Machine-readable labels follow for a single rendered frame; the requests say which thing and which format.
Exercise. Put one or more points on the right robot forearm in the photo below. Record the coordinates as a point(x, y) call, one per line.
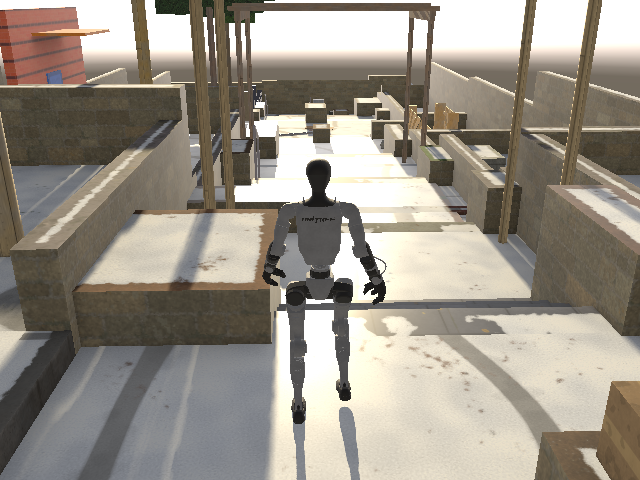
point(370, 267)

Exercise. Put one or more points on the left robot upper arm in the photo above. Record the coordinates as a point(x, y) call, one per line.
point(287, 211)

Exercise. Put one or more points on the left robot shin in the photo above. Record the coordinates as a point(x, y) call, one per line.
point(297, 371)

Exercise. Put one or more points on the right robot hand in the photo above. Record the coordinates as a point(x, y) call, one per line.
point(380, 289)

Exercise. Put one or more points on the right robot upper arm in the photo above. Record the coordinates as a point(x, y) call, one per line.
point(351, 212)

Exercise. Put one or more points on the left robot forearm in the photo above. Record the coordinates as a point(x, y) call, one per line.
point(271, 260)

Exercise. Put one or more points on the left robot hand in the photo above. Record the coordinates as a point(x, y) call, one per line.
point(277, 272)

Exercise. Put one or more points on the right robot foot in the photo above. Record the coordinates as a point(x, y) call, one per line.
point(344, 392)

